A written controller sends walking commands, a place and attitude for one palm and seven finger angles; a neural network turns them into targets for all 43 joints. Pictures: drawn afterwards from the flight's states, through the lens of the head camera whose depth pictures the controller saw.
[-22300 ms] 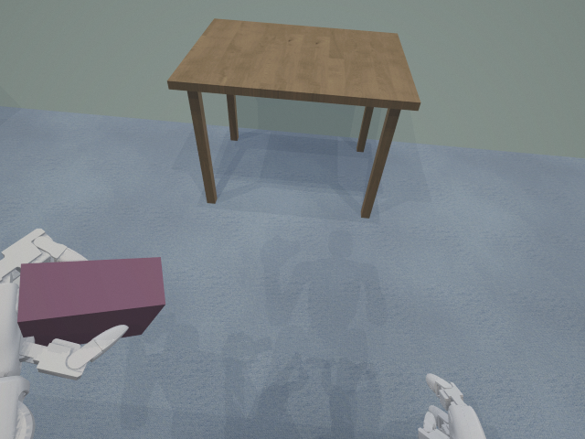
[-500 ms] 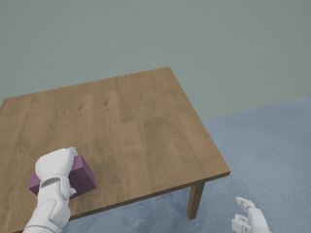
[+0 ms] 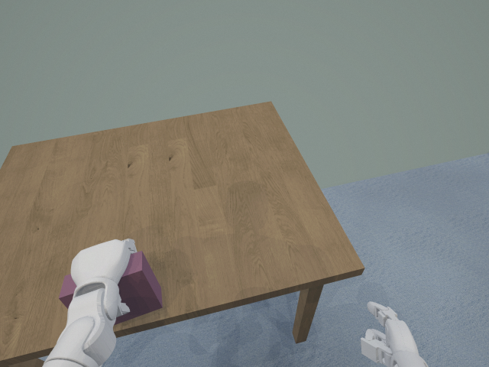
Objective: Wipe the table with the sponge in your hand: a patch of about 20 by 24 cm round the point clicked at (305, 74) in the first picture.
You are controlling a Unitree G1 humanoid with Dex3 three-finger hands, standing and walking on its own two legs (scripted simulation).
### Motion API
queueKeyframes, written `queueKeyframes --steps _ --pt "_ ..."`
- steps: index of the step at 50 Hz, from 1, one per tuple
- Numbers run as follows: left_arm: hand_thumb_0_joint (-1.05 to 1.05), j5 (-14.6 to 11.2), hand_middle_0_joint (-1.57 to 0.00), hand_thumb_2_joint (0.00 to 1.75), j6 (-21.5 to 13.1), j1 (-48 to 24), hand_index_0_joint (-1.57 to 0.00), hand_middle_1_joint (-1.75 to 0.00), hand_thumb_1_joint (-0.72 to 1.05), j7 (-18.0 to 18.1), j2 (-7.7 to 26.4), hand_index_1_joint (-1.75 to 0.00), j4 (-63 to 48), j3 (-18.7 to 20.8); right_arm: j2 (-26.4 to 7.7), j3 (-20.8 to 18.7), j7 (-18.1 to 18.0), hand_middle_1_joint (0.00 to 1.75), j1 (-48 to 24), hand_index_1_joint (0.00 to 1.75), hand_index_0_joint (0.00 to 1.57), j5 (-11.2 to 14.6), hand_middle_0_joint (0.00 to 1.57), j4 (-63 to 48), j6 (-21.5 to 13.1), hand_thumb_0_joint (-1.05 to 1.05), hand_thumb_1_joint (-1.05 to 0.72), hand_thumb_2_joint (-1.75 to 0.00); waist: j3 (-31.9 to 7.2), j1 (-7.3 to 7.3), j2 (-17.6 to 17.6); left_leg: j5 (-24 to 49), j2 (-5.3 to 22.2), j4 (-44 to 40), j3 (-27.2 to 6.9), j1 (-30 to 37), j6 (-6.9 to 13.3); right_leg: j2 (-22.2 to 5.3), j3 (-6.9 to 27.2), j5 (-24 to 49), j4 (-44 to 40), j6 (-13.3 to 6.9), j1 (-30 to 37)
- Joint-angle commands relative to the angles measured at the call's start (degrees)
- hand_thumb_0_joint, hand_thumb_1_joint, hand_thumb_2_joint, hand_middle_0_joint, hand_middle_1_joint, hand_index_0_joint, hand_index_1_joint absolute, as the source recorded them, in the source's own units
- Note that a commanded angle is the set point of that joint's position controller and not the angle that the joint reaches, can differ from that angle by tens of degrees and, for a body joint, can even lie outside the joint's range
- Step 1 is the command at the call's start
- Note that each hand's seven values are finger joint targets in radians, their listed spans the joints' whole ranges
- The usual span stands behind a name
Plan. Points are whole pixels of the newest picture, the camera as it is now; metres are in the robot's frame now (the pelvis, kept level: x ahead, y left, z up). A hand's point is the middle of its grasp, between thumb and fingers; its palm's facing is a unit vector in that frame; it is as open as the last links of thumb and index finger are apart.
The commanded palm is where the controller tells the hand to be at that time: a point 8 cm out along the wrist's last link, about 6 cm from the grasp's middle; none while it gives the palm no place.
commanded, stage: move the sponge above the wiping area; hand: left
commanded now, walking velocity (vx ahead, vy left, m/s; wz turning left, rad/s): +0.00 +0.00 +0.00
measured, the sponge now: (119, 298) +0.23 +0.27 -0.05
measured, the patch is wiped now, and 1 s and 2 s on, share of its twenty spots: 0.00 0.00 0.00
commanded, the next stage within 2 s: lower the sponge onto the table in 1.22 s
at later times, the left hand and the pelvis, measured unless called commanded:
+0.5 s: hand (130, 289) +0.24 +0.25 -0.02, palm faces -0.21 -0.16 -0.96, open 9.3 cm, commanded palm +0.23 +0.26 +0.08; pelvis -0.01 +0.00 +0.00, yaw +0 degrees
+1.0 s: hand (129, 278) +0.25 +0.25 +0.00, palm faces -0.13 -0.13 -0.98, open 9.3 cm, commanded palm +0.24 +0.27 +0.08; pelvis +0.00 +0.00 +0.00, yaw -1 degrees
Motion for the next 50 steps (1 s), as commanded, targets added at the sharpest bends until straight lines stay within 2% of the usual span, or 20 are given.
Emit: queueKeyframes --steps 1,5,8,10,12,15,17,20,23,25,26,30,31,34,37,39,41,45,48,50 --pt "0.0 5.2 -1.2 1.3 -11.2 -19.6 -1.2 -1.6 0.1 4.7 16.4 -1.6 -22.7 10.0 -5.8 -3.3 -1.0 0.3 -8.1 0.3 0.2 -1.8 0.2 -9.2 -4.2 0.0 -0.9 -0.9 -16.2 0.81 2.9 11.0 -1.0 -0.7 -3.7 10.8 2.2 0.0 6.0 13.5 -3.2 -2.7 0.8" --pt "0.0 8.0 -1.2 1.3 -13.9 -15.2 -1.2 -1.6 0.1 12.3 21.4 -1.6 -24.6 18.3 -6.2 -4.1 -0.8 0.3 -7.8 0.3 0.2 -3.0 0.2 -7.9 -4.8 0.0 -0.9 -0.9 -17.1 2.97 7.6 16.0 -0.2 0.3 -4.7 11.9 0.1 0.7 7.8 14.7 -2.5 -4.2 -1.1" --pt "0.0 6.5 -1.2 1.3 -8.8 -12.0 -1.2 -1.6 0.1 15.3 14.9 -1.6 -18.2 14.6 -6.2 -4.5 -0.1 0.3 -9.3 0.3 0.2 -1.7 0.2 -7.4 -4.4 0.0 -0.9 -0.9 -14.9 2.42 2.1 14.6 0.3 -0.3 -3.8 9.3 -0.2 0.4 6.4 14.1 -2.6 -3.6 -1.5" --pt "0.0 3.3 -1.2 1.3 -3.8 -8.2 -1.2 -1.6 0.1 14.4 13.2 -1.6 -13.1 14.2 -6.8 -4.4 0.3 0.3 -10.9 0.3 0.2 -0.4 0.2 -6.7 -3.8 0.0 -0.9 -0.9 -12.6 2.8 -2.0 12.5 0.1 -1.9 -3.8 7.7 -0.4 0.3 6.9 13.5 -3.8 -3.1 0.0" --pt "0.0 -0.2 -1.2 1.3 0.4 -4.1 -1.2 -1.6 0.1 11.2 8.5 -1.6 -10.6 8.6 -6.7 -3.7 0.3 0.3 -12.0 0.3 0.2 0.7 0.2 -7.7 -3.2 0.0 -0.9 -0.9 -10.3 2.4 -6.9 9.8 -0.1 -3.2 -2.9 5.7 0.1 -0.3 5.5 12.5 -4.9 -1.9 1.5" --pt "0.0 -1.0 -1.2 1.3 4.0 -8.2 -1.2 -1.6 0.1 5.1 4.8 -1.6 -8.7 1.2 -7.2 -2.4 -0.2 0.3 -13.3 0.3 0.2 1.5 0.2 -8.7 -2.3 0.0 -0.9 -0.9 -4.9 -0.13 -8.7 4.9 -0.9 -4.4 -3.5 4.4 1.0 -0.5 6.1 7.0 -7.1 -1.7 -0.9" --pt "0.0 0.0 -1.2 1.3 2.5 -13.8 -1.2 -1.6 0.1 2.2 5.6 -1.6 -10.1 -1.3 -7.1 -2.0 -0.5 0.3 -11.9 0.3 0.2 1.2 0.2 -9.2 -2.6 0.0 -0.9 -0.9 -5.1 -1.22 -7.8 2.4 -1.3 -3.7 -3.5 4.7 2.0 -0.5 5.3 4.3 -7.4 -1.6 -2.3" --pt "0.0 2.7 -1.2 1.3 -5.2 -20.2 -1.2 -1.6 0.1 1.5 11.8 -1.6 -17.5 3.7 -6.7 -2.5 -1.1 0.3 -9.9 0.3 0.2 -0.5 0.2 -9.2 -4.1 0.0 -0.9 -0.9 -10.6 -0.56 -2.9 4.0 -1.3 -2.6 -4.5 8.3 2.5 0.2 6.3 5.8 -6.0 -2.2 -1.7" --pt "0.0 5.5 -1.2 1.3 -13.6 -23.3 -1.2 -1.6 0.1 6.1 15.4 -1.6 -23.3 8.9 -5.5 -3.4 -1.6 0.3 -7.9 0.3 0.2 -1.9 0.2 -8.4 -5.7 0.0 -0.9 -0.9 -16.3 0.53 4.7 8.6 -0.5 -1.1 -4.8 12.0 2.0 0.5 5.7 9.5 -2.8 -3.0 -1.6" --pt "0.0 7.4 -1.2 1.3 -14.9 -22.7 -1.2 -1.6 0.1 10.0 19.6 -1.6 -25.4 14.4 -5.9 -3.8 -1.8 0.3 -7.3 0.3 0.2 -2.7 0.2 -7.6 -5.7 0.0 -0.9 -0.9 -18.3 1.98 8.0 12.1 0.1 -0.9 -5.8 12.9 0.3 1.2 6.6 10.8 -1.8 -3.8 -2.1" --pt "0.0 7.7 -1.2 1.3 -14.6 -21.2 -1.2 -1.6 0.1 11.9 16.9 -1.6 -24.7 13.1 -5.3 -4.0 -1.6 0.3 -7.3 0.3 0.2 -2.6 0.2 -7.7 -5.7 0.0 -0.9 -0.9 -17.4 1.66 8.1 13.0 0.4 -0.6 -5.0 12.3 -0.3 1.0 5.2 10.5 -1.3 -3.7 -2.9" --pt "0.0 6.8 -1.2 1.3 -5.9 -13.7 -1.2 -1.6 0.1 16.3 14.7 -1.6 -13.9 14.8 -6.4 -4.1 -0.1 0.3 -10.2 0.3 0.2 -1.4 0.2 -6.6 -4.1 0.0 -0.9 -0.9 -14.5 3.4 0.6 12.7 0.3 -1.5 -4.3 8.4 -0.9 1.0 6.7 10.8 -2.9 -3.9 -1.6" --pt "0.0 4.6 -1.2 1.3 -2.7 -11.7 -1.2 -1.6 0.1 15.6 9.8 -1.6 -11.0 10.4 -6.0 -3.8 0.2 0.3 -10.3 0.3 0.2 -0.5 0.2 -6.9 -3.6 0.0 -0.9 -0.9 -12.9 2.86 -2.8 10.4 0.5 -2.6 -3.2 6.7 -0.7 0.5 5.1 9.8 -3.6 -2.9 -0.6" --pt "0.0 -0.4 -1.2 1.3 5.4 -8.0 -1.2 -1.6 0.1 10.8 7.1 -1.6 -3.6 5.7 -6.9 -2.5 0.0 0.3 -13.3 0.3 0.2 1.3 0.2 -7.1 -2.0 0.0 -0.9 -0.9 -8.6 2.35 -10.3 6.7 -0.4 -4.2 -2.5 4.2 0.1 -0.6 5.4 9.0 -6.4 -1.5 1.3" --pt "0.0 -0.9 -1.2 1.3 7.9 -10.0 -1.2 -1.6 0.1 3.9 7.0 -1.6 -4.5 1.6 -7.4 -1.5 -0.6 0.3 -13.3 0.3 0.2 1.9 0.2 -9.1 -0.9 0.0 -0.9 -0.9 -6.6 0.44 -10.8 5.1 -1.5 -3.8 -2.8 3.7 1.4 -0.9 5.5 9.1 -6.7 -1.3 1.9" --pt "0.0 0.4 -1.2 1.3 5.6 -14.4 -1.2 -1.6 0.1 0.4 9.0 -1.6 -6.3 1.0 -7.7 -1.4 -1.0 0.3 -12.1 0.3 0.2 1.3 0.2 -9.4 -1.3 0.0 -0.9 -0.9 -7.0 -0.87 -9.9 5.1 -2.1 -2.6 -2.7 4.0 2.2 -0.8 6.1 10.2 -6.8 -1.2 1.0" --pt "0.0 1.9 -1.2 1.3 -0.9 -20.0 -1.2 -1.6 0.1 -0.7 11.2 -1.6 -12.7 2.8 -7.0 -1.9 -1.3 0.3 -10.5 0.3 0.2 0.2 0.2 -9.5 -2.3 0.0 -0.9 -0.9 -10.3 -1.2 -3.9 6.1 -2.2 -1.5 -2.7 6.7 2.7 -0.6 5.9 10.9 -6.1 -1.8 0.8" --pt "0.0 3.6 -1.2 1.3 -13.5 -21.5 -1.2 -1.6 0.1 4.2 19.0 -1.6 -26.2 11.8 -5.7 -3.2 -1.9 0.3 -7.6 0.3 0.2 -1.9 0.2 -8.9 -5.3 0.0 -0.9 -0.9 -18.2 0.87 7.6 13.3 -1.1 0.0 -4.3 13.0 2.2 0.3 7.0 16.0 -3.0 -3.2 1.2" --pt "0.0 5.9 -1.2 1.3 -15.4 -16.4 -1.2 -1.6 0.1 10.0 19.1 -1.6 -26.3 15.0 -5.9 -4.1 -1.7 0.3 -6.7 0.3 0.2 -2.9 0.2 -8.1 -5.7 0.0 -0.9 -0.9 -17.7 1.19 7.8 17.9 -0.3 1.1 -3.7 13.2 0.8 0.3 6.5 18.1 -2.1 -3.7 -1.0" --pt "0.0 7.1 -1.2 1.3 -12.8 -12.7 -1.2 -1.6 0.1 13.6 21.4 -1.6 -21.9 20.0 -6.8 -4.4 -1.1 0.3 -7.9 0.3 0.2 -2.9 0.2 -7.4 -4.7 0.0 -0.9 -0.9 -15.8 2.62 4.0 18.0 -0.3 1.3 -4.1 10.6 0.1 0.6 8.2 19.3 -2.3 -4.2 -0.9"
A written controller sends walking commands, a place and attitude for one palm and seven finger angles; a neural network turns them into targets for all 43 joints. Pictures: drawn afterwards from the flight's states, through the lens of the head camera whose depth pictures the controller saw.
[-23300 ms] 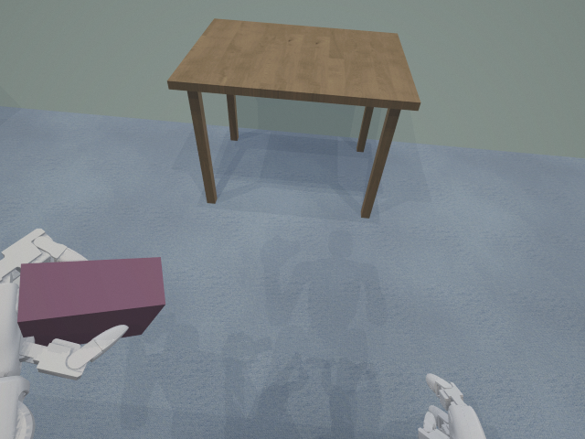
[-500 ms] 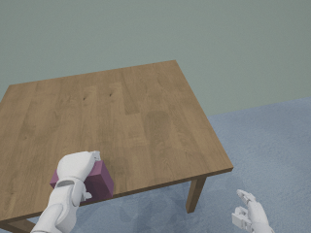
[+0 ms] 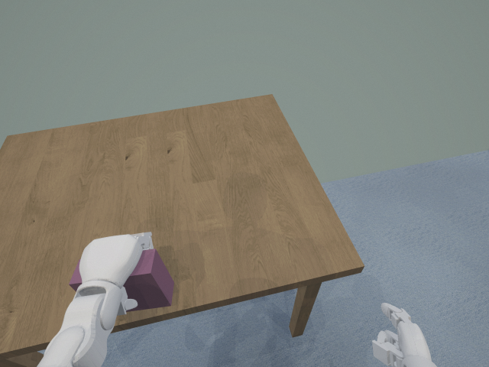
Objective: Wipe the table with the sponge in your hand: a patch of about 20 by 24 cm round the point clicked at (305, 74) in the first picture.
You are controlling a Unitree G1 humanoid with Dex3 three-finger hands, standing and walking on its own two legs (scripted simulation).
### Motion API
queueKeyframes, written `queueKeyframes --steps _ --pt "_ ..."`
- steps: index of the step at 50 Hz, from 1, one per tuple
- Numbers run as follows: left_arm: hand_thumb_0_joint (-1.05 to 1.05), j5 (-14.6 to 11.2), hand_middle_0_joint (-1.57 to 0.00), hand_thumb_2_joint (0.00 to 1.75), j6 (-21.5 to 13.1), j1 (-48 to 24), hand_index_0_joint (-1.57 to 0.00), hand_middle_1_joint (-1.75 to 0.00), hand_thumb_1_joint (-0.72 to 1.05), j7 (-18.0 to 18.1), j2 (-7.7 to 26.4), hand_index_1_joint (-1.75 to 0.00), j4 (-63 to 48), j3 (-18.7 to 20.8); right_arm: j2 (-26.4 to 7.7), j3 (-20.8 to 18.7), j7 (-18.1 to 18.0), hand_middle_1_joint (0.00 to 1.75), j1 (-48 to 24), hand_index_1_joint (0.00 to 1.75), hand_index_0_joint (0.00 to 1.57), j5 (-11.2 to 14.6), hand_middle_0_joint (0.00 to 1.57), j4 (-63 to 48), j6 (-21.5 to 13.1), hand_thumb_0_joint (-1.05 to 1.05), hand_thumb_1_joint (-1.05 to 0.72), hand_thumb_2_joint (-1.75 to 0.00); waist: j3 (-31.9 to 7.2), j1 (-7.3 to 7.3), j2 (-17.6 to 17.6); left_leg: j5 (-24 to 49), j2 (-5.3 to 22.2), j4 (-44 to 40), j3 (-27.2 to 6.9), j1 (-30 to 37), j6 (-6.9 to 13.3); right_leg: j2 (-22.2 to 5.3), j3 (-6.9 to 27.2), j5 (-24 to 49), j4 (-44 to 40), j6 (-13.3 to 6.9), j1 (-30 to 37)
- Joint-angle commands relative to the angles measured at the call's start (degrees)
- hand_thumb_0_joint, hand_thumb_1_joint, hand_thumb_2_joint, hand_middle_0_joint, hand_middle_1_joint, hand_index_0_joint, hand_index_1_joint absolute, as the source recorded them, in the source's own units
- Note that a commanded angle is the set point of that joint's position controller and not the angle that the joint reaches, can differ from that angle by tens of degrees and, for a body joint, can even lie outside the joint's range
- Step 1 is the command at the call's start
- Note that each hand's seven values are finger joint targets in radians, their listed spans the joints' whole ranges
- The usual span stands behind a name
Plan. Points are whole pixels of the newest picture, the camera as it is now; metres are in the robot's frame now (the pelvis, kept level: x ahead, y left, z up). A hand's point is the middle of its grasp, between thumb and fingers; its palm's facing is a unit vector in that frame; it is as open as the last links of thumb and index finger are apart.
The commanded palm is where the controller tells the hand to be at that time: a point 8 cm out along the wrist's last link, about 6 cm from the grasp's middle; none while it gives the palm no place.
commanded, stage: move the sponge above the wiping area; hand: left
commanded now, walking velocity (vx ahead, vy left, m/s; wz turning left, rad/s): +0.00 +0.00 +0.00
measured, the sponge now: (130, 288) +0.23 +0.25 -0.04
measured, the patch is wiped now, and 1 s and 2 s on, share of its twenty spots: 0.00 0.00 0.20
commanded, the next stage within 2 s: lower the sponge onto the table in 0.22 s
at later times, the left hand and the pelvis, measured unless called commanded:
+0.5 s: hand (110, 261) +0.25 +0.28 +0.02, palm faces +0.00 -0.04 -1.00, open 9.3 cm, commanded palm +0.22 +0.28 +0.08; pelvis -0.01 +0.01 +0.00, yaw +0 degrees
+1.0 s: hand (104, 265) +0.25 +0.29 +0.01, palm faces -0.01 -0.05 -1.00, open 9.3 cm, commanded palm +0.23 +0.28 +0.06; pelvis -0.01 +0.01 +0.00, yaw +0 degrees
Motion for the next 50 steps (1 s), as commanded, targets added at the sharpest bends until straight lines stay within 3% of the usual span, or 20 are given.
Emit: queueKeyframes --steps 1,5,6,9,11,14,15,17,20,21,25,28,31,34,36,40,41,45,48,50 --pt "0.0 4.2 -1.2 1.3 2.8 -17.3 -1.2 -1.6 0.1 11.3 15.2 -1.6 -11.1 14.3 -5.5 -2.1 1.1 0.3 -8.8 0.3 0.2 0.2 0.2 -7.6 -1.6 0.0 -0.9 -0.9 -16.4 0.71 1.7 17.5 -0.9 -1.3 -3.7 8.9 0.5 -0.6 5.9 18.8 -2.8 -3.0 -1.0" --pt "0.0 -2.4 -1.2 1.3 13.1 -10.1 -1.2 -1.6 0.1 8.9 10.9 -1.6 0.1 11.4 -6.7 -1.7 1.6 0.3 -12.7 0.3 0.2 3.0 0.2 -7.1 -0.1 0.0 -0.9 -0.9 -12.9 1.63 -7.9 12.7 -1.5 -4.4 -2.8 5.5 0.5 -1.4 6.7 17.2 -5.4 -1.6 2.8" --pt "0.0 -4.5 -1.2 1.3 14.9 -8.2 -1.2 -1.6 0.1 6.9 7.6 -1.6 -0.1 7.3 -6.5 -1.4 1.6 0.3 -12.3 0.3 0.2 3.4 0.2 -8.2 0.4 0.0 -0.9 -0.9 -12.9 1.03 -8.3 12.0 -1.4 -4.6 -2.0 4.7 0.9 -1.8 5.1 17.7 -5.3 -0.9 4.2" --pt "0.0 -4.4 -1.2 1.3 17.6 -9.8 -1.2 -1.6 0.1 0.7 7.6 -1.6 -0.7 2.9 -6.9 -0.3 1.3 0.3 -13.2 0.3 0.2 3.8 0.2 -9.4 1.1 0.0 -0.9 -0.9 -10.6 -0.81 -9.8 11.3 -2.3 -4.4 -2.7 4.4 1.9 -2.2 5.7 18.7 -5.8 -0.6 3.8" --pt "0.0 -2.9 -1.2 1.3 15.9 -13.2 -1.2 -1.6 0.1 -2.1 9.0 -1.6 -3.0 2.4 -6.8 0.1 1.1 0.3 -12.5 0.3 0.2 3.3 0.2 -10.0 0.9 0.0 -0.9 -0.9 -9.8 -1.56 -6.7 10.2 -2.7 -3.8 -3.0 5.2 2.5 -1.8 5.1 16.6 -6.3 -0.9 2.2" --pt "0.0 -1.0 -1.2 1.3 7.5 -21.6 -1.2 -1.6 0.1 -2.7 12.4 -1.6 -10.4 4.5 -5.8 -0.4 0.7 0.3 -10.3 0.3 0.2 1.8 0.2 -9.8 -0.9 0.0 -0.9 -0.9 -13.3 -2.09 -0.7 10.9 -2.6 -2.7 -3.2 8.6 3.1 -1.5 5.2 15.5 -5.8 -1.4 0.6" --pt "0.0 -0.5 -1.2 1.3 4.4 -23.2 -1.2 -1.6 0.1 -1.5 16.3 -1.6 -14.2 8.2 -5.7 -0.7 0.2 0.3 -9.7 0.3 0.2 1.2 0.2 -9.7 -1.5 0.0 -0.9 -0.9 -14.8 -1.39 1.6 11.4 -2.3 -2.6 -3.9 9.9 3.1 -0.9 6.1 15.0 -5.5 -1.9 0.7" --pt "0.0 1.0 -1.2 1.3 -0.3 -24.6 -1.2 -1.6 0.1 1.6 17.4 -1.6 -16.5 10.6 -4.7 -1.1 -0.3 0.3 -8.5 0.3 0.2 0.5 0.2 -9.0 -2.6 0.0 -0.9 -0.9 -17.1 -1.09 5.7 13.6 -1.7 -2.1 -4.4 12.4 2.8 -0.9 5.2 14.7 -4.2 -2.2 -0.3" --pt "0.0 4.1 -1.2 1.3 -2.2 -25.4 -1.2 -1.6 0.1 7.3 20.5 -1.6 -16.5 15.9 -5.3 -1.7 -0.3 0.3 -8.0 0.3 0.2 -0.4 0.2 -7.5 -2.7 0.0 -0.9 -0.9 -17.8 0.01 8.6 15.5 -0.7 -1.9 -5.6 13.1 1.1 0.0 5.6 12.7 -3.3 -3.2 -3.3" --pt "0.0 5.1 -1.2 1.3 -1.7 -24.4 -1.2 -1.6 0.1 8.9 17.0 -1.6 -16.1 13.4 -5.0 -1.9 0.0 0.3 -8.3 0.3 0.2 -0.5 0.2 -7.7 -2.7 0.0 -0.9 -0.9 -18.0 0.08 9.0 16.1 -0.6 -1.4 -5.0 12.8 0.6 0.0 4.6 12.2 -2.8 -3.3 -4.1" --pt "0.0 2.0 -1.2 1.3 6.6 -14.7 -1.2 -1.6 0.1 11.2 10.5 -1.6 -5.8 11.2 -5.8 -2.5 1.7 0.3 -10.2 0.3 0.2 1.4 0.2 -7.4 -1.5 0.0 -0.9 -0.9 -16.4 0.97 0.2 14.8 0.1 -3.3 -5.2 9.0 -0.7 0.1 4.2 12.0 -3.1 -2.7 -2.7" --pt "0.0 -3.2 -1.2 1.3 14.2 -10.3 -1.2 -1.6 0.1 7.1 4.5 -1.6 -0.7 3.9 -6.1 -1.2 1.9 0.3 -12.7 0.3 0.2 3.2 0.2 -8.5 0.0 0.0 -0.9 -0.9 -12.6 0.59 -7.2 10.1 -0.4 -5.5 -3.9 5.4 0.0 -0.9 3.1 10.3 -5.4 -1.3 -0.3" --pt "0.0 -2.6 -1.2 1.3 18.1 -13.9 -1.2 -1.6 0.1 2.1 4.0 -1.6 -1.3 -0.7 -6.4 0.2 1.7 0.3 -13.8 0.3 0.2 3.7 0.2 -9.9 1.4 0.0 -0.9 -0.9 -9.9 -0.71 -7.8 7.0 -1.3 -6.1 -4.3 4.7 1.1 -1.3 3.3 7.5 -6.4 -1.2 -0.3" --pt "0.0 0.0 -1.2 1.3 15.3 -20.2 -1.2 -1.6 0.1 -0.5 7.7 -1.6 -3.8 0.4 -6.2 0.2 1.4 0.3 -12.2 0.3 0.2 2.8 0.2 -10.2 1.0 0.0 -0.9 -0.9 -10.6 -1.51 -6.1 6.6 -1.7 -5.0 -4.5 5.8 2.1 -1.1 3.4 7.1 -6.1 -1.5 -1.4" --pt "0.0 1.3 -1.2 1.3 10.0 -23.7 -1.2 -1.6 0.1 0.0 10.7 -1.6 -9.0 3.3 -5.6 0.0 0.9 0.3 -10.7 0.3 0.2 1.9 0.2 -10.3 0.1 0.0 -0.9 -0.9 -14.4 -1.09 -0.8 7.4 -1.8 -4.2 -4.9 8.0 2.5 -0.7 3.3 7.9 -4.8 -1.8 -0.5" --pt "0.0 5.0 -1.2 1.3 1.1 -24.1 -1.2 -1.6 0.1 5.8 17.8 -1.6 -14.3 12.4 -5.2 -1.3 0.5 0.3 -8.6 0.3 0.2 0.1 0.2 -8.8 -1.1 0.0 -0.9 -0.9 -18.9 0.78 6.8 12.8 -0.8 -2.4 -6.1 11.0 1.2 0.3 5.3 11.5 -2.4 -3.1 -1.5" --pt "0.0 5.2 -1.2 1.3 0.5 -22.9 -1.2 -1.6 0.1 7.3 13.3 -1.6 -14.2 9.1 -4.4 -1.4 0.6 0.3 -8.5 0.3 0.2 0.1 0.2 -9.1 -1.4 0.0 -0.9 -0.9 -17.8 0.09 7.7 13.2 -0.6 -1.9 -5.2 10.8 1.0 0.0 4.1 11.2 -2.0 -2.8 -3.0" --pt "0.0 3.8 -1.2 1.3 5.0 -18.6 -1.2 -1.6 0.1 11.5 12.3 -1.6 -5.8 11.4 -5.5 -2.0 1.4 0.3 -9.5 0.3 0.2 0.8 0.2 -7.6 -0.7 0.0 -0.9 -0.9 -15.2 0.53 2.4 12.6 -0.6 -2.3 -5.2 8.0 0.1 0.3 5.2 11.0 -2.8 -3.0 -4.2" --pt "0.0 -0.1 -1.2 1.3 10.7 -16.8 -1.2 -1.6 0.1 9.8 6.6 -1.6 1.5 5.6 -5.8 -1.7 1.3 0.3 -10.2 0.3 0.2 2.6 0.2 -7.6 0.0 0.0 -0.9 -0.9 -12.2 -0.68 -5.4 7.7 -0.6 -3.8 -3.5 4.7 0.7 -0.5 3.8 8.2 -4.9 -1.5 -3.5" --pt "0.0 -1.4 -1.2 1.3 13.2 -16.3 -1.2 -1.6 0.1 7.5 6.7 -1.6 4.7 4.8 -6.5 -1.3 0.9 0.3 -10.9 0.3 0.2 3.1 0.2 -7.4 0.6 0.0 -0.9 -0.9 -11.5 -0.81 -7.5 6.3 -1.3 -4.3 -3.3 4.1 1.1 -0.8 4.8 7.7 -5.9 -1.4 -2.5"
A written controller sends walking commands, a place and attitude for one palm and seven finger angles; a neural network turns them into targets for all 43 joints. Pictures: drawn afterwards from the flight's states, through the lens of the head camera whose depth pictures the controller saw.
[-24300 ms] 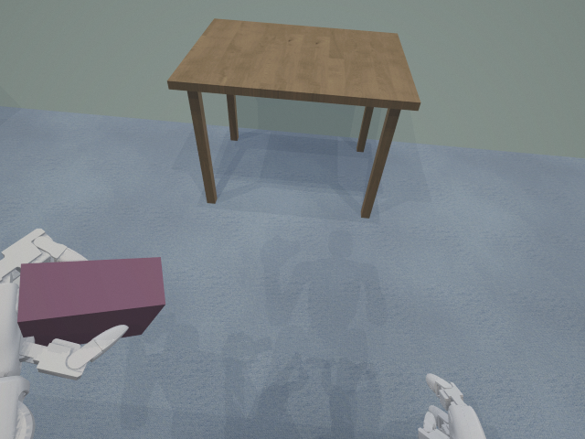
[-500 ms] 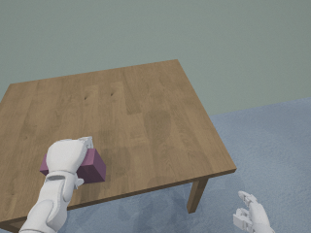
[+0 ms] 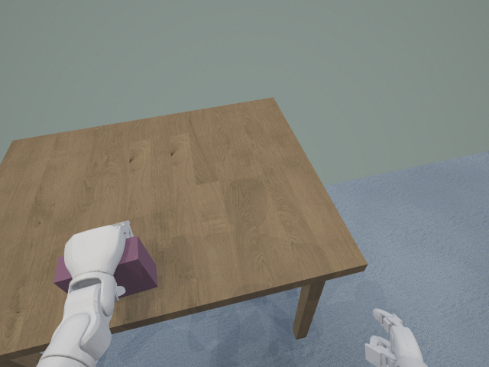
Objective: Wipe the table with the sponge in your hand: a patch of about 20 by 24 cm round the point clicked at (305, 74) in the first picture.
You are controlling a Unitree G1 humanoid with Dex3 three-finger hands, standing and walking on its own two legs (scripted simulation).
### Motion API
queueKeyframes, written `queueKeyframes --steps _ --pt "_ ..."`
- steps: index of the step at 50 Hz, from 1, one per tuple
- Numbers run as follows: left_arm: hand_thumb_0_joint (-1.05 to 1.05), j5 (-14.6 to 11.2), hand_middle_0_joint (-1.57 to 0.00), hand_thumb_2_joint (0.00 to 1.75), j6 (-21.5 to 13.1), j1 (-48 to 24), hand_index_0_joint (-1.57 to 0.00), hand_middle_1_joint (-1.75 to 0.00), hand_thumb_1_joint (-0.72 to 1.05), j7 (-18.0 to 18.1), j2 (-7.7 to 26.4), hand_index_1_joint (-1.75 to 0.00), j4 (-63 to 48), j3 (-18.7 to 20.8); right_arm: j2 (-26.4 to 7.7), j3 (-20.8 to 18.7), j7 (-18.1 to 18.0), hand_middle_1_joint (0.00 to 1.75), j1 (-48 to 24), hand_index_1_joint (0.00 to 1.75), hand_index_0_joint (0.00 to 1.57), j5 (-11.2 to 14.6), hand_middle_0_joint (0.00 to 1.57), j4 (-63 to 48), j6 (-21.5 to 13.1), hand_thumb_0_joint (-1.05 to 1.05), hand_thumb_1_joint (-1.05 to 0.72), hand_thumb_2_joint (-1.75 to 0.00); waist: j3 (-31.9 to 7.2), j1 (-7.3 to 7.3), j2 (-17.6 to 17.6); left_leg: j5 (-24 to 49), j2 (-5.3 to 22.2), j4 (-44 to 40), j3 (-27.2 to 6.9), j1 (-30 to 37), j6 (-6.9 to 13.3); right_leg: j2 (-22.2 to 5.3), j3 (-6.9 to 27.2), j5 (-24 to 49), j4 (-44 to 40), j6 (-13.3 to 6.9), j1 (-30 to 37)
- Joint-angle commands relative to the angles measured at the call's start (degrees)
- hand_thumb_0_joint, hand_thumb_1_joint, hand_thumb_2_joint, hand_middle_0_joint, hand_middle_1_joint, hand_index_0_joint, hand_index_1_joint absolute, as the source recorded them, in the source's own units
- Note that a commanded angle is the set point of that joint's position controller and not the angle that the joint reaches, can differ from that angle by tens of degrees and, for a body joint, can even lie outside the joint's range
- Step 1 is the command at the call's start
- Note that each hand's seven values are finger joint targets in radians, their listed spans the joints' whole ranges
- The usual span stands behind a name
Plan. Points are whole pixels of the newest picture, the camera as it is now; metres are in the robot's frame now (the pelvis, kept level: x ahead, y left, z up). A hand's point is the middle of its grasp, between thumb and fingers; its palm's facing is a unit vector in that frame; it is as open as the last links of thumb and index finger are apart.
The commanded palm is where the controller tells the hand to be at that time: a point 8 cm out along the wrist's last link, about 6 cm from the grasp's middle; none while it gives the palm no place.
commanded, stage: lower the sponge onto the table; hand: left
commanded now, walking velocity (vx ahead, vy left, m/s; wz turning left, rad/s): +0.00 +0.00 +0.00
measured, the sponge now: (114, 277) +0.25 +0.29 -0.03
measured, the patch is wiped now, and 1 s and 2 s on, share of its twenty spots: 0.00 0.20 0.30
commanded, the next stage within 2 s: wipe forward along the first lane in 0.26 s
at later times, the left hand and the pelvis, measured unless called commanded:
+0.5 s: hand (118, 271) +0.26 +0.29 -0.03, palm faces -0.15 -0.08 -0.99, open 9.3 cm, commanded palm +0.26 +0.28 +0.04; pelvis +0.01 +0.00 +0.00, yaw +0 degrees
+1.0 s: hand (123, 246) +0.32 +0.31 -0.03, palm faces -0.12 -0.04 -0.99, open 9.3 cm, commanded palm +0.31 +0.30 +0.02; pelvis +0.00 +0.01 -0.01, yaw +0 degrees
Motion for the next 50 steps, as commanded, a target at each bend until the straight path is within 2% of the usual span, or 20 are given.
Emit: queueKeyframes --steps 1,4,5,6,10,11,15,18,22,23,26,30,33,37,40,42,45,47,49,50 --pt "0.0 -2.4 -1.2 1.3 5.3 -12.1 -1.2 -1.6 0.1 -1.7 6.7 -1.6 -3.7 0.5 -7.7 -1.4 -0.6 0.3 -9.7 0.3 0.2 1.5 0.2 -9.8 -1.7 0.0 -0.9 -0.9 -8.9 -1.6 -7.2 5.1 -0.9 -5.0 -3.2 6.2 0.9 -0.4 3.5 7.2 -7.2 -2.1 0.4" --pt "0.0 -0.9 -1.2 1.3 3.6 -17.2 -1.2 -1.6 0.1 -4.9 8.8 -1.6 -4.3 -0.1 -7.8 -1.2 -0.9 0.3 -8.6 0.3 0.2 1.0 0.2 -10.0 -1.8 0.0 -0.9 -0.9 -10.1 -2.65 -7.3 5.6 -1.6 -3.6 -3.6 6.7 1.8 -0.6 3.8 9.2 -6.9 -2.1 0.1" --pt "0.0 -0.3 -1.2 1.3 1.6 -19.0 -1.2 -1.6 0.1 -5.0 11.9 -1.6 -6.5 2.7 -7.9 -1.4 -1.0 0.3 -8.5 0.3 0.2 0.7 0.2 -9.9 -2.0 0.0 -0.9 -0.9 -11.0 -2.3 -4.1 5.7 -1.7 -3.5 -4.0 7.5 1.8 -0.3 4.8 8.6 -6.8 -2.5 0.2" --pt "0.0 0.0 -1.2 1.3 -0.5 -19.1 -1.2 -1.6 0.1 -5.1 10.9 -1.6 -7.8 1.8 -7.3 -1.4 -1.0 0.3 -7.4 0.3 0.2 0.4 0.2 -10.3 -2.4 0.0 -0.9 -0.9 -12.2 -2.36 -2.6 6.5 -1.9 -2.7 -3.8 8.0 2.2 -0.5 3.8 9.8 -6.0 -2.4 0.5" --pt "0.0 3.3 -1.2 1.3 -8.1 -20.4 -1.2 -1.6 0.1 -1.2 18.4 -1.6 -12.0 10.3 -7.1 -2.4 -1.2 0.3 -5.7 0.3 0.2 -1.1 0.2 -9.1 -3.0 0.0 -0.9 -0.9 -15.9 -0.83 4.0 10.2 -1.4 -1.2 -4.4 9.8 1.6 0.3 5.3 12.7 -3.9 -3.4 -0.5" --pt "0.0 3.7 -1.2 1.3 -9.0 -20.1 -1.2 -1.6 0.1 0.2 15.6 -1.6 -12.1 8.5 -6.5 -2.6 -1.2 0.3 -4.9 0.3 0.2 -1.2 0.2 -9.3 -3.2 0.0 -0.9 -0.9 -15.6 -1.48 4.4 10.9 -1.1 -0.6 -3.6 9.9 1.6 0.1 4.1 13.4 -3.2 -3.2 -1.4" --pt "0.0 2.8 -1.2 1.3 -6.4 -12.7 -1.2 -1.6 0.1 4.7 15.5 -1.6 -6.8 12.4 -7.4 -3.6 -0.3 0.3 -5.1 0.3 0.2 -0.9 0.2 -8.7 -3.0 0.0 -0.9 -0.9 -16.2 -0.16 -0.2 12.5 -0.8 -0.3 -3.7 7.1 0.5 0.3 4.8 16.5 -2.0 -3.4 -1.0" --pt "0.0 0.7 -1.2 1.3 -1.5 -8.6 -1.2 -1.6 0.1 4.6 9.3 -1.6 -3.0 6.8 -7.6 -3.4 0.4 0.3 -6.4 0.3 0.2 0.2 0.2 -9.3 -2.6 0.0 -0.9 -0.9 -14.7 -0.48 -4.6 11.3 -0.7 -0.6 -2.9 5.0 0.5 -0.2 3.8 16.5 -2.6 -2.5 -0.7" --pt "0.0 -0.5 -1.2 1.3 2.7 -16.1 -1.2 -1.6 0.1 1.3 8.8 -1.6 1.0 2.7 -8.2 -2.5 -0.2 0.3 -6.4 0.3 0.2 1.2 0.2 -9.1 -1.6 0.0 -0.9 -0.9 -11.4 -2.84 -7.9 7.0 -1.0 -1.3 -2.7 3.3 1.3 -0.5 3.7 12.2 -4.0 -1.7 -1.9" --pt "0.0 -0.3 -1.2 1.3 2.8 -18.4 -1.2 -1.6 0.1 0.5 10.8 -1.6 1.9 3.5 -8.5 -2.4 -0.5 0.3 -6.1 0.3 0.2 1.2 0.2 -8.9 -1.4 0.0 -0.9 -0.9 -11.0 -3.11 -8.5 6.0 -1.2 -1.2 -2.9 2.7 1.5 -0.6 3.8 11.6 -4.3 -1.6 -2.1" --pt "0.0 1.4 -1.2 1.3 -1.0 -28.9 -1.2 -1.6 0.1 -0.7 15.2 -1.6 -0.5 5.3 -8.3 -2.4 -1.5 0.3 -4.7 0.3 0.2 0.8 0.2 -8.3 -1.5 0.0 -0.9 -0.9 -12.9 -4.15 -3.2 4.9 -1.5 -0.3 -3.0 4.4 2.1 -0.7 3.3 8.9 -3.9 -1.8 -3.5" --pt "0.0 3.7 -1.2 1.3 -7.0 -30.4 -1.2 -1.6 0.1 0.5 16.9 -1.6 1.4 7.9 -7.7 -3.1 -1.8 0.3 -1.6 0.3 0.2 -0.1 0.2 -6.7 -2.1 0.0 -0.9 -0.9 -16.5 -4.16 1.5 7.9 -1.0 1.6 -3.4 6.3 1.8 0.0 3.5 10.5 -1.9 -2.7 -5.9" --pt "0.0 3.4 -1.2 1.3 -7.3 -29.4 -1.2 -1.6 0.1 1.2 11.6 -1.6 6.2 4.1 -7.5 -3.4 -1.1 0.3 -0.5 0.3 0.2 0.2 0.2 -6.7 -1.9 0.0 -0.9 -0.9 -15.2 -4.62 0.1 7.4 -0.5 2.1 -3.4 4.4 1.2 0.0 1.9 9.5 -1.2 -2.6 -8.8" --pt "0.0 1.8 -1.2 1.3 -5.7 -25.4 -1.2 -1.6 0.1 2.0 13.2 -1.6 10.3 6.9 -8.4 -3.7 -0.6 0.3 0.2 0.3 0.2 0.5 0.2 -7.6 -1.1 0.0 -0.9 -0.9 -18.0 -3.46 -4.3 8.9 -0.4 2.7 -3.0 1.9 1.1 -0.1 1.9 13.0 -0.3 -2.3 -6.0" --pt "0.0 2.7 -1.2 1.3 -4.8 -25.6 -1.2 -1.6 0.1 3.1 19.0 -1.6 11.1 11.9 -9.2 -3.6 -0.4 0.3 0.1 0.3 0.2 0.3 0.2 -7.7 -0.3 0.0 -0.9 -0.9 -20.3 -2.51 -4.0 11.8 -0.7 3.3 -3.2 0.4 0.9 -0.1 3.3 17.8 1.1 -2.4 -3.7" --pt "0.0 3.2 -1.2 1.3 -5.0 -26.0 -1.2 -1.6 0.1 3.8 16.8 -1.6 8.9 9.6 -8.6 -3.8 -0.1 0.3 0.8 0.3 0.2 0.2 0.2 -8.4 -0.3 0.0 -0.9 -0.9 -21.1 -2.89 -2.0 12.8 -0.5 3.9 -2.8 1.5 1.0 -0.3 2.1 18.3 1.6 -2.2 -4.3" --pt "0.0 3.9 -1.2 1.3 -4.0 -27.3 -1.2 -1.6 0.1 4.6 19.0 -1.6 11.8 11.7 -9.1 -3.8 -0.1 0.3 1.2 0.3 0.2 0.3 0.2 -7.4 0.1 0.0 -0.9 -0.9 -19.0 -3.36 -2.2 12.3 -0.3 4.0 -3.4 0.0 0.8 0.1 2.1 16.4 1.9 -2.4 -6.2" --pt "0.0 3.6 -1.2 1.3 -3.0 -28.9 -1.2 -1.6 0.1 4.2 14.9 -1.6 13.5 7.2 -8.7 -3.7 0.0 0.3 1.7 0.3 0.2 0.5 0.2 -7.6 0.3 0.0 -0.9 -0.9 -16.7 -4.6 -2.6 9.9 -0.3 3.8 -3.2 -0.4 1.1 0.0 1.0 13.0 1.1 -2.1 -8.4" --pt "0.0 3.5 -1.2 1.3 -2.6 -33.1 -1.2 -1.6 0.1 3.6 14.8 -1.6 15.4 5.8 -9.0 -3.6 -0.1 0.3 2.1 0.3 0.2 0.7 0.2 -7.1 0.5 0.0 -0.9 -0.9 -15.5 -5.77 -3.5 7.4 0.0 3.8 -3.2 -1.1 1.2 -0.1 0.8 10.1 0.6 -1.9 -10.3" --pt "0.0 3.2 -1.2 1.3 -2.7 -33.2 -1.2 -1.6 0.1 3.6 17.7 -1.6 16.7 8.8 -9.3 -3.6 -0.3 0.3 2.2 0.3 0.2 0.8 0.2 -6.8 0.6 0.0 -0.9 -0.9 -15.2 -5.15 -3.3 6.8 -0.1 3.3 -3.9 -1.6 1.1 0.1 1.1 8.3 0.6 -2.2 -10.4"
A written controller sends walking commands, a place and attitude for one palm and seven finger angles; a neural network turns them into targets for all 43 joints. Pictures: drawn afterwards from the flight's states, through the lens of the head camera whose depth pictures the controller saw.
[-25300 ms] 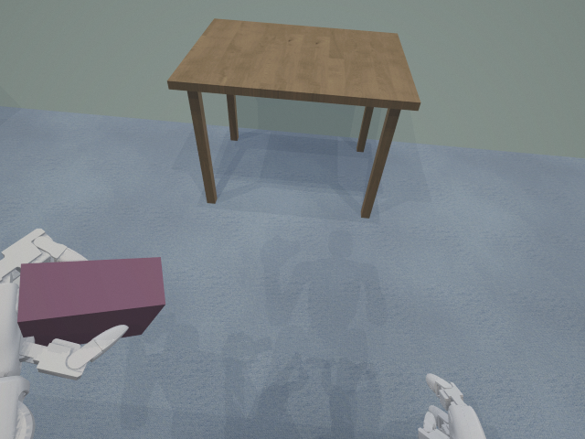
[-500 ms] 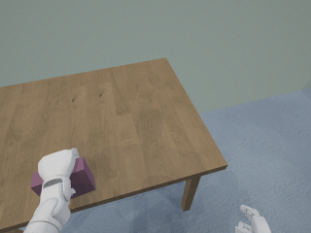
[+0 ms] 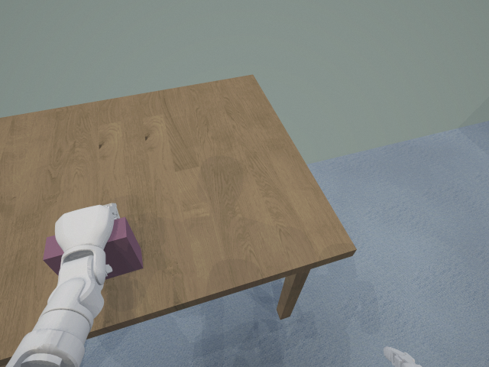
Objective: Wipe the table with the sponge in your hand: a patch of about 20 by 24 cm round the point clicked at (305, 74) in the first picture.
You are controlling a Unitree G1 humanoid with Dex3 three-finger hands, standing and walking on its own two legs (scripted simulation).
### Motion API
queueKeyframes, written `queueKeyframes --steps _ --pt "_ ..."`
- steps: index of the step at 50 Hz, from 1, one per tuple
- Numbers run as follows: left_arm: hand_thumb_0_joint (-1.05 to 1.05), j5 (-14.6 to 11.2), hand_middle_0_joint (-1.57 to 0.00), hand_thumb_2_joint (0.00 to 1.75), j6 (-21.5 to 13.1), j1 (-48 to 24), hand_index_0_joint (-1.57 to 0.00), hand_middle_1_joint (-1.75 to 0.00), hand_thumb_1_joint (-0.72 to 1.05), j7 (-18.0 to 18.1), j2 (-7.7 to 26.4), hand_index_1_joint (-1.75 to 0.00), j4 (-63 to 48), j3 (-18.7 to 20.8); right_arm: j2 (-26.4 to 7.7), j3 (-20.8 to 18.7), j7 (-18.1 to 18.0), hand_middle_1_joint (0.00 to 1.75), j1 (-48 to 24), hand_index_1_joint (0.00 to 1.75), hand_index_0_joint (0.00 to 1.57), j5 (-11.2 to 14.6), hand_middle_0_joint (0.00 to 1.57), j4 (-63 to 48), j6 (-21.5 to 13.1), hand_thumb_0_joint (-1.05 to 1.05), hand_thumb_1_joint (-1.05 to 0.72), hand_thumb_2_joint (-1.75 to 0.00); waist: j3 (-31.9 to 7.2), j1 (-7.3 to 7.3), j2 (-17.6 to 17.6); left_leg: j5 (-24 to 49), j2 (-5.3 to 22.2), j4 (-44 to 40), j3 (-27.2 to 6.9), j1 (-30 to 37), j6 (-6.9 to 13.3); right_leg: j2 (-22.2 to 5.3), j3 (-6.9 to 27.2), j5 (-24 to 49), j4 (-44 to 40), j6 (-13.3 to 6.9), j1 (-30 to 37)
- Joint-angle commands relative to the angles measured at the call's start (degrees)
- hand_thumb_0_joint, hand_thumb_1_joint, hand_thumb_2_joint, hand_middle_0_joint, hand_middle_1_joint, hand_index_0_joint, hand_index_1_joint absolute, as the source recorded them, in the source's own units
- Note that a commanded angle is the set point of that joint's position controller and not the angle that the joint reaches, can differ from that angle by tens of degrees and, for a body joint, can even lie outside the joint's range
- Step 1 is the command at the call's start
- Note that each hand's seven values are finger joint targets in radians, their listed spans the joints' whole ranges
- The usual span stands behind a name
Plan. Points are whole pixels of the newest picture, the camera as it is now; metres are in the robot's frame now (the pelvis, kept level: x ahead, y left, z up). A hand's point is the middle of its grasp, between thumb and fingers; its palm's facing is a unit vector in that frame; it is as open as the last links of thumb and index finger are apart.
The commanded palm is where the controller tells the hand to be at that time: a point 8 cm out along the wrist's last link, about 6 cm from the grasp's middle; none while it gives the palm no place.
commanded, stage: wipe forward along the first lane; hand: left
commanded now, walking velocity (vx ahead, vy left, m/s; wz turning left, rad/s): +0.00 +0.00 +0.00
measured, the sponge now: (101, 258) +0.31 +0.30 -0.06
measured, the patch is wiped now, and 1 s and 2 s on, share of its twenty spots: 0.20 0.30 0.30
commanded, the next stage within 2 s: slide across to the middle lane in 0.98 s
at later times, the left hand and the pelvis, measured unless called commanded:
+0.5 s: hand (98, 219) +0.37 +0.32 -0.02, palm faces -0.15 +0.01 -0.99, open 9.4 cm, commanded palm +0.36 +0.31 +0.02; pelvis -0.02 +0.01 -0.02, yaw +0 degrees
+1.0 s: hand (98, 196) +0.43 +0.34 -0.02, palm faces -0.17 +0.01 -0.99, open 9.4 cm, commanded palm +0.42 +0.32 +0.02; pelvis -0.01 +0.01 -0.02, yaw -1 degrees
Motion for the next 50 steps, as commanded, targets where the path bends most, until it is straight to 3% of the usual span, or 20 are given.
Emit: queueKeyframes --steps 1,5,8,10,13,15,18,20,22,25,29,31,32,35,39,41,42,45,48,50 --pt "0.0 1.8 -1.2 1.3 1.2 -20.8 -1.2 -1.6 0.1 1.2 13.1 -1.6 -5.0 1.6 -8.6 -2.4 -0.6 0.3 -3.6 0.3 0.2 0.3 0.2 -7.1 -1.8 0.0 -0.9 -0.9 -12.8 -1.21 -0.2 9.3 -0.2 -4.1 -2.9 11.0 0.7 -0.2 1.2 9.9 -5.4 -2.5 -0.4" --pt "0.0 2.7 -1.2 1.3 0.2 -21.6 -1.2 -1.6 0.1 0.8 14.5 -1.6 -1.6 3.1 -8.6 -2.7 -0.5 0.3 -2.3 0.3 0.2 0.2 0.2 -6.5 -1.3 0.0 -0.9 -0.9 -15.2 -0.83 0.2 10.2 0.1 -3.4 -3.6 11.7 0.4 0.2 1.1 9.6 -4.6 -3.0 -1.8" --pt "0.0 2.5 -1.2 1.3 -0.9 -23.9 -1.2 -1.6 0.1 0.5 13.3 -1.6 0.9 1.2 -8.6 -2.5 -0.6 0.3 -1.0 0.3 0.2 0.1 0.2 -6.9 -1.0 0.0 -0.9 -0.9 -14.7 -1.7 -1.5 8.4 0.1 -2.8 -3.2 9.5 0.5 0.1 0.6 8.6 -4.3 -2.7 -3.0" --pt "0.0 2.6 -1.2 1.3 -1.5 -26.0 -1.2 -1.6 0.1 0.9 16.5 -1.6 3.4 4.2 -8.9 -2.3 -0.8 0.3 -0.7 0.3 0.2 0.1 0.2 -6.2 -0.8 0.0 -0.9 -0.9 -14.1 -1.52 -0.8 6.9 0.2 -2.7 -3.4 8.0 0.5 0.1 1.0 7.2 -4.0 -2.8 -4.0" --pt "0.0 3.5 -1.2 1.3 -2.3 -29.3 -1.2 -1.6 0.1 1.3 14.8 -1.6 5.7 1.3 -8.7 -2.2 -0.7 0.3 0.5 0.3 0.2 0.0 0.2 -6.4 -0.8 0.0 -0.9 -0.9 -13.4 -2.81 -1.0 5.1 0.1 -1.7 -2.9 6.4 0.7 0.0 0.5 5.9 -3.6 -2.5 -6.3" --pt "0.0 3.8 -1.2 1.3 -2.2 -29.9 -1.2 -1.6 0.1 1.6 18.8 -1.6 9.4 4.8 -9.5 -2.0 -0.7 0.3 1.2 0.3 0.2 -0.1 0.2 -5.6 -0.7 0.0 -0.9 -0.9 -13.5 -2.58 -1.7 4.1 0.2 -1.4 -3.2 4.5 0.7 0.1 0.9 5.0 -3.3 -2.6 -6.9" --pt "0.0 4.3 -1.2 1.3 -2.6 -32.8 -1.2 -1.6 0.1 1.7 17.2 -1.6 10.4 2.0 -9.3 -2.0 -0.6 0.3 2.3 0.3 0.2 -0.1 0.2 -6.2 -0.6 0.0 -0.9 -0.9 -15.1 -3.49 -1.4 3.7 0.1 -0.2 -2.9 3.7 0.8 0.1 0.5 4.8 -2.5 -2.4 -8.3" --pt "0.0 4.0 -1.2 1.3 -2.7 -32.8 -1.2 -1.6 0.1 1.9 18.7 -1.6 11.7 3.9 -9.4 -2.1 -0.4 0.3 2.9 0.3 0.2 -0.2 0.2 -5.9 -0.5 0.0 -0.9 -0.9 -16.6 -2.8 0.0 4.0 0.3 -0.1 -3.5 4.0 0.6 0.3 0.6 4.7 -1.9 -2.7 -8.8" --pt "0.0 3.7 -1.2 1.3 -2.8 -35.5 -1.2 -1.6 0.1 1.8 17.2 -1.6 11.8 1.5 -9.3 -2.1 -0.4 0.3 3.9 0.3 0.2 -0.2 0.2 -6.0 -0.5 0.0 -0.9 -0.9 -17.8 -4.02 -0.8 3.8 0.3 0.9 -3.1 3.6 0.9 0.4 0.5 4.9 -1.8 -2.3 -9.1" --pt "0.0 3.3 -1.2 1.3 -2.8 -36.6 -1.2 -1.6 0.1 1.8 21.2 -1.6 13.8 4.8 -9.9 -2.0 -0.4 0.3 4.6 0.3 0.2 -0.3 0.2 -5.4 -0.4 0.0 -0.9 -0.9 -18.8 -3.88 -1.4 4.5 0.5 1.6 -3.3 2.2 0.9 0.4 0.8 5.7 -1.3 -2.2 -8.7" --pt "0.0 3.6 -1.2 1.3 -2.4 -40.1 -1.2 -1.6 0.1 1.3 17.9 -1.6 15.0 0.3 -9.6 -1.8 -0.1 0.3 5.6 0.3 0.2 -0.1 0.2 -5.5 -0.5 0.0 -0.9 -0.9 -17.0 -5.43 -0.2 2.2 0.4 1.8 -3.2 1.7 1.0 0.5 0.3 3.7 -1.3 -2.1 -11.7" --pt "0.0 3.7 -1.2 1.3 -2.5 -40.3 -1.2 -1.6 0.1 1.4 21.6 -1.6 16.5 3.2 -10.3 -1.9 -0.2 0.3 6.8 0.3 0.2 -0.3 0.2 -5.0 -0.5 0.0 -0.9 -0.9 -18.1 -5.08 -0.6 2.6 0.5 2.1 -3.6 1.4 1.1 0.7 0.1 3.6 -0.8 -2.2 -11.6" --pt "0.0 3.4 -1.2 1.3 -2.3 -40.4 -1.2 -1.6 0.1 1.1 20.2 -1.6 16.8 1.8 -10.1 -1.8 -0.2 0.3 6.8 0.3 0.2 -0.1 0.2 -5.3 -0.4 0.0 -0.9 -0.9 -18.0 -5.51 -1.3 2.4 0.4 2.1 -3.2 0.9 1.2 0.7 0.2 3.8 -1.2 -2.0 -11.2" --pt "0.0 3.2 -1.2 1.3 -2.4 -42.6 -1.2 -1.6 0.1 0.7 26.1 -1.6 17.9 5.9 -10.8 -1.5 -0.4 0.3 7.5 0.3 0.2 -0.2 0.2 -4.5 -0.5 0.0 -0.9 -0.9 -19.2 -5.06 -0.7 3.1 0.6 2.5 -3.2 -0.3 1.3 0.7 0.8 4.6 -0.7 -2.0 -10.3" --pt "0.0 4.1 -1.2 1.3 -2.9 -42.3 -1.2 -1.6 0.1 -0.3 23.2 -1.6 18.5 2.6 -10.5 -1.7 0.3 0.3 8.9 0.3 0.2 -0.3 0.2 -5.0 -0.5 0.0 -0.9 -0.9 -20.2 -5.6 1.2 5.6 0.6 3.3 -2.8 1.0 1.2 0.9 0.2 6.3 -0.3 -2.1 -11.3" --pt "0.0 4.6 -1.2 1.3 -3.3 -42.5 -1.2 -1.6 0.1 -0.7 26.2 -1.6 18.3 4.6 -10.9 -1.7 0.3 0.3 9.7 0.3 0.2 -0.4 0.2 -4.9 -0.3 0.0 -0.9 -0.9 -21.6 -5.21 2.2 7.3 0.7 3.7 -3.2 1.9 1.1 1.1 0.1 7.0 0.2 -2.3 -11.3" --pt "0.0 4.5 -1.2 1.3 -3.3 -42.5 -1.2 -1.6 0.1 -0.9 24.4 -1.6 18.7 3.3 -10.7 -1.7 0.4 0.3 9.9 0.3 0.2 -0.5 0.2 -5.2 -0.3 0.0 -0.9 -0.9 -20.9 -5.61 2.1 7.5 0.6 3.8 -3.1 1.7 1.1 1.2 0.0 7.3 0.1 -2.2 -11.8" --pt "0.0 4.3 -1.2 1.3 -3.8 -43.6 -1.2 -1.6 0.1 -0.9 26.4 -1.6 19.0 5.5 -11.0 -1.8 0.6 0.3 10.0 0.3 0.2 -0.6 0.2 -4.5 -0.1 0.0 -0.9 -0.9 -20.0 -5.7 2.2 8.3 1.1 4.1 -3.5 1.6 1.0 1.2 0.0 7.5 0.4 -2.4 -13.1" --pt "0.0 4.6 -1.2 1.3 -4.1 -44.3 -1.2 -1.6 0.1 -0.7 25.2 -1.6 19.5 4.1 -11.0 -2.0 0.8 0.3 10.8 0.3 0.2 -0.7 0.2 -4.8 -0.2 0.0 -0.9 -0.9 -20.7 -6.51 1.3 8.5 1.1 4.6 -3.3 1.6 1.1 1.3 -0.4 7.7 0.6 -2.1 -13.8" --pt "0.0 4.1 -1.2 1.3 -4.5 -44.8 -1.2 -1.6 0.1 -0.7 28.0 -1.6 19.3 6.7 -11.4 -1.9 0.8 0.3 11.0 0.3 0.2 -0.9 0.2 -4.2 -0.1 0.0 -0.9 -0.9 -22.3 -5.73 2.6 10.6 1.2 4.9 -3.3 2.3 0.9 1.3 0.0 9.4 1.1 -2.3 -13.2"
